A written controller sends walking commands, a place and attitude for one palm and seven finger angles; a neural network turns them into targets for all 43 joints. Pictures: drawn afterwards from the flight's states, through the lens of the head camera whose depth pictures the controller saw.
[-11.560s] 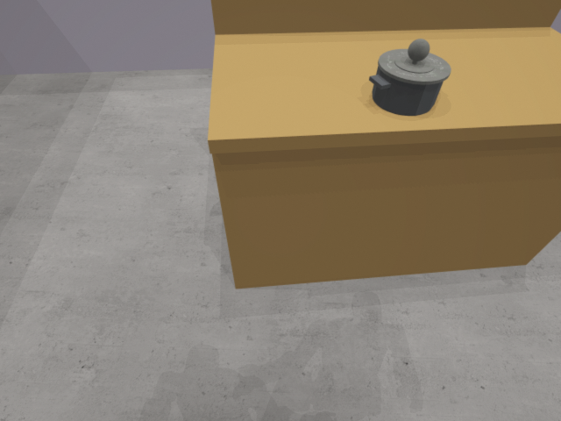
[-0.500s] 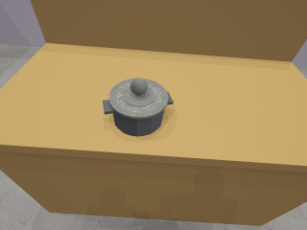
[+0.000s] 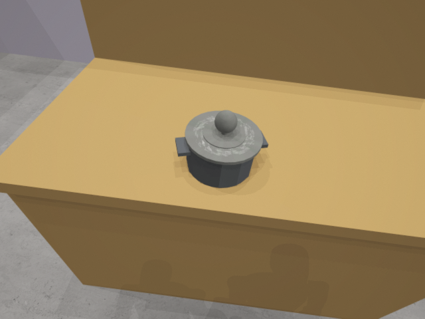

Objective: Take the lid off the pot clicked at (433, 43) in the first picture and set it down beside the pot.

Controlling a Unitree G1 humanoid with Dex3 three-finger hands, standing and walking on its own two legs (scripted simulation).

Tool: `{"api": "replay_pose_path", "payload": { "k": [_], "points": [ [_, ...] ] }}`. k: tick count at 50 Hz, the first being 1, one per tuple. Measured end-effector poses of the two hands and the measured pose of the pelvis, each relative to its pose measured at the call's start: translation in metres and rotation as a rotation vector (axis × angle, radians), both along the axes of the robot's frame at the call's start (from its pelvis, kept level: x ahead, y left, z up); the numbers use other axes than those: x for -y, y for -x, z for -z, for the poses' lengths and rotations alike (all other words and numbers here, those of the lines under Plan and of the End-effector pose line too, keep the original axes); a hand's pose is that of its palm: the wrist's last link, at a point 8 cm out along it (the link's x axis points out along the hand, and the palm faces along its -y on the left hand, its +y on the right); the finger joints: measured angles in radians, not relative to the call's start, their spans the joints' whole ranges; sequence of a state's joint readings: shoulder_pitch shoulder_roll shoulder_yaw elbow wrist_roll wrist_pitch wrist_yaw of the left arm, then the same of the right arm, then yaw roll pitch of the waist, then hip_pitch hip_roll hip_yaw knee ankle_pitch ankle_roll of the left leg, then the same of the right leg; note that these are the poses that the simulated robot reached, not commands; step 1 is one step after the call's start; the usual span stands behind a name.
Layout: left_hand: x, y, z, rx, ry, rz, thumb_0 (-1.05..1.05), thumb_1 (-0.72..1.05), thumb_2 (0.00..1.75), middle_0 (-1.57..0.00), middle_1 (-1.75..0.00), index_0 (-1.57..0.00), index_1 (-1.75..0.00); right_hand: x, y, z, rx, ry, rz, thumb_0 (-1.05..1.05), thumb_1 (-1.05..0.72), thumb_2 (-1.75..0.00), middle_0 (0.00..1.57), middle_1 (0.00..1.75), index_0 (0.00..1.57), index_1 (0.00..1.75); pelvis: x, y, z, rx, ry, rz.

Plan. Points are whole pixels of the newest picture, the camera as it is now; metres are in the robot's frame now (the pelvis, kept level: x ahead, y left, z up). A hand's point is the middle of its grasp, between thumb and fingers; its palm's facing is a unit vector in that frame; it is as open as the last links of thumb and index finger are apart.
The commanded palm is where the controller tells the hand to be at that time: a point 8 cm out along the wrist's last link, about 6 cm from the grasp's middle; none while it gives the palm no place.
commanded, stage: come to a stop and stand still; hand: left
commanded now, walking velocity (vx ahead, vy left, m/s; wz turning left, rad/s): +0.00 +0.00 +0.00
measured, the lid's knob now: (225, 121) +0.48 +0.02 +0.13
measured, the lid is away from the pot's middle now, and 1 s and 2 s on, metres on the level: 0.00 0.00 0.00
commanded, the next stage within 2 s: look again from close up in 0.02 s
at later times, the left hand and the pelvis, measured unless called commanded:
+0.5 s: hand out of the picture -0.01 +0.12 -0.18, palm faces +0.02 -0.99 -0.16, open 7.3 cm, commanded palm none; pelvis +0.02 -0.03 +0.00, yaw -1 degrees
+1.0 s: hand out of the picture +0.03 +0.08 -0.17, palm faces +0.01 -0.99 -0.15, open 7.3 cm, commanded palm none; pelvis +0.04 -0.07 +0.00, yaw -1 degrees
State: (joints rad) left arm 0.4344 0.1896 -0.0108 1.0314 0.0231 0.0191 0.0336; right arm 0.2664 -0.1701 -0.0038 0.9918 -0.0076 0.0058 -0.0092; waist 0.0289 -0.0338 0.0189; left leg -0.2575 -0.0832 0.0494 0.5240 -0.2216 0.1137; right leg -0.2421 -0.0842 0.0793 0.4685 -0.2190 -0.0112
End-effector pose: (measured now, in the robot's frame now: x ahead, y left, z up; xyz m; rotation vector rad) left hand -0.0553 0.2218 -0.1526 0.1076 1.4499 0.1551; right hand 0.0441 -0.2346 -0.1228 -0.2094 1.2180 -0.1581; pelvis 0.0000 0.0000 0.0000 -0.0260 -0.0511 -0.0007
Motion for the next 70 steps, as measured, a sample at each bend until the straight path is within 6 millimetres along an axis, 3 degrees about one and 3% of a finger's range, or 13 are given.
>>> {"api": "replay_pose_path", "payload": {
  "k": [8,21,44,56,70],
  "points": [
    [0.015,-0.005,-0.001,0.001,0.020,0.000,0.01,0.91,0.90,-0.20,-0.30,-0.20,-0.30,0.002,0.018,0.005,-0.052,-0.015,0.030,0.00,-0.92,-0.90,0.20,0.30,0.20,0.30,0.005,-0.004,-0.002,-0.007,-0.008,0.004],
    [0.040,-0.032,-0.004,0.020,0.013,0.016,0.01,0.91,0.90,-0.20,-0.30,-0.20,-0.30,0.008,0.036,0.014,-0.114,-0.062,0.076,0.01,-0.92,-0.90,0.20,0.30,0.20,0.30,0.026,-0.016,-0.003,-0.023,-0.021,0.016],
    [0.088,-0.077,-0.009,0.047,0.017,0.037,0.01,0.91,0.90,-0.20,-0.30,-0.20,-0.30,0.036,0.028,0.020,-0.157,-0.097,0.109,0.00,-0.91,-0.90,0.20,0.30,0.20,0.30,0.066,-0.038,-0.004,-0.033,-0.026,0.025],
    [0.093,-0.081,-0.009,0.046,0.017,0.035,0.01,0.91,0.90,-0.20,-0.30,-0.20,-0.30,0.044,0.024,0.017,-0.163,-0.089,0.105,0.00,-0.91,-0.90,0.20,0.30,0.20,0.30,0.074,-0.042,-0.006,-0.032,-0.022,0.022],
    [0.090,-0.075,-0.007,0.021,0.023,0.028,0.01,0.91,0.90,-0.20,-0.30,-0.20,-0.30,0.036,0.029,0.015,-0.188,-0.094,0.104,0.00,-0.91,-0.90,0.20,0.30,0.20,0.30,0.071,-0.043,-0.006,-0.040,-0.020,0.019]
  ]
}}
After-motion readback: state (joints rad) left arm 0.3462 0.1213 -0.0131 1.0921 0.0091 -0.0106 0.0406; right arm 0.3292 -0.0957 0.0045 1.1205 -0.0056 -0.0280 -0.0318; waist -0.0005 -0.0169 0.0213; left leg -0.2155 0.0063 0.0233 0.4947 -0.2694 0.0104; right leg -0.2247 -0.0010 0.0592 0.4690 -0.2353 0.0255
